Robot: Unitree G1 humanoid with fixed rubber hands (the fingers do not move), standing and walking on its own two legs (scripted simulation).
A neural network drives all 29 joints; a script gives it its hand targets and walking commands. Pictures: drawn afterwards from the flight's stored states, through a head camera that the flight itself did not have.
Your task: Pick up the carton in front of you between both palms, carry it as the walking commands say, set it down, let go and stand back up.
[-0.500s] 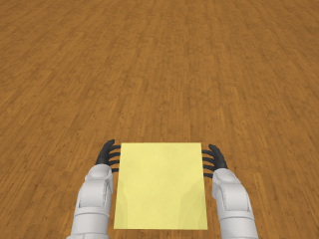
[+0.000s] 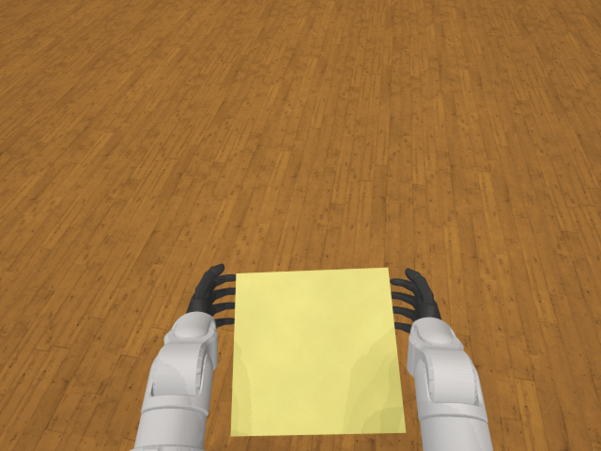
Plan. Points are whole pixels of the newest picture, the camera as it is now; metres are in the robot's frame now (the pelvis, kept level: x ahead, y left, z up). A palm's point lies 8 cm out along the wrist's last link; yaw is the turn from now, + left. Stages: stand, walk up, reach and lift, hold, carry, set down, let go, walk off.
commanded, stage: carry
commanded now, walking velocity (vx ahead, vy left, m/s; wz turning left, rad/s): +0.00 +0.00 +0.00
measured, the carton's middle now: (316, 348) +0.30 -0.01 -0.11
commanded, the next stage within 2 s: none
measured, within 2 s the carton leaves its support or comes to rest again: neither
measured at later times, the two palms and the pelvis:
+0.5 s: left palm (208, 234) +0.41 +0.16 +0.04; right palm (406, 245) +0.40 -0.13 +0.03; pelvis +0.12 +0.02 +0.00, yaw -1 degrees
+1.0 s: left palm (216, 239) +0.41 +0.15 +0.02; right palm (411, 250) +0.40 -0.14 +0.02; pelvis +0.12 +0.01 -0.01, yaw -2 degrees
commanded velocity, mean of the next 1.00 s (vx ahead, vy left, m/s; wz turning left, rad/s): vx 0.00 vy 0.00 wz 0.00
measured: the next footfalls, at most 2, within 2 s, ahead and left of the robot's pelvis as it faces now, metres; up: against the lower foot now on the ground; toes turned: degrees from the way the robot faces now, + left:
left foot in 0.04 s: +0.14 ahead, +0.13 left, +0.00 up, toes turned -13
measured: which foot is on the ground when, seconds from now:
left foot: up 0.00-0.02, down 0.04-1.00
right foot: down 0.00-1.00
